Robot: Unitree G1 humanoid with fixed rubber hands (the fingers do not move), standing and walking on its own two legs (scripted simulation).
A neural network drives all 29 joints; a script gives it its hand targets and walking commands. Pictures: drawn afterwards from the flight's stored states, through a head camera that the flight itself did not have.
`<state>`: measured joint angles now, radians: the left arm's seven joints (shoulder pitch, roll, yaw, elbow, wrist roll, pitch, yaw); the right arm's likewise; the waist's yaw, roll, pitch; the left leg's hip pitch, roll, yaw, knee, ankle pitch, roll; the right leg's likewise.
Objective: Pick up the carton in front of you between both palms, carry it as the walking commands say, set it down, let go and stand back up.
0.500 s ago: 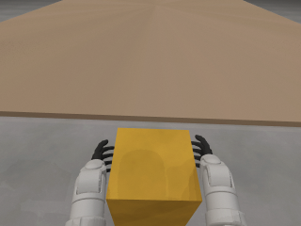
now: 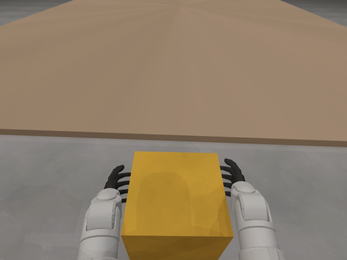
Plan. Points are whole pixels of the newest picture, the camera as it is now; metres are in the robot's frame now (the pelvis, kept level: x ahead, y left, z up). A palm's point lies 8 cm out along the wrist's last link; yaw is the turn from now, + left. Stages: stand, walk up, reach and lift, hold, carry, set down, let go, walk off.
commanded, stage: carry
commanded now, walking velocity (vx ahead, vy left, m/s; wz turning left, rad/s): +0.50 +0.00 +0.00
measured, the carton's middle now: (174, 212) +0.28 +0.00 -0.04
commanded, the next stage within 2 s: none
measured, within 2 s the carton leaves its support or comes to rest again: neither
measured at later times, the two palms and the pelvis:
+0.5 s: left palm (123, 148) +0.40 +0.14 +0.08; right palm (233, 145) +0.41 -0.16 +0.08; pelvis +0.14 -0.01 -0.01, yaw -2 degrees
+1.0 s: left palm (153, 98) +0.71 +0.07 +0.05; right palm (229, 99) +0.70 -0.23 +0.05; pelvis +0.44 -0.07 -0.02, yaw -2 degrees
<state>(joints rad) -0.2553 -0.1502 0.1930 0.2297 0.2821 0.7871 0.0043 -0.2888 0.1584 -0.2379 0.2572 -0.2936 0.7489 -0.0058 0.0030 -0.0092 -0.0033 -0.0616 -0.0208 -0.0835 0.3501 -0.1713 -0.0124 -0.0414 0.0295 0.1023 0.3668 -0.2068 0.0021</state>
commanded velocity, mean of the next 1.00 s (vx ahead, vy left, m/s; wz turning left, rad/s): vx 0.50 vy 0.00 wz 0.00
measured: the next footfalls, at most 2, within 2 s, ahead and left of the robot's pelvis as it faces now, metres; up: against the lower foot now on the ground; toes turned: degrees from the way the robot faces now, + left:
left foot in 0.50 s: +0.26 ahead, +0.09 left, +0.00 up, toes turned +8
right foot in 0.92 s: +0.55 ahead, -0.16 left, +0.00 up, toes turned -16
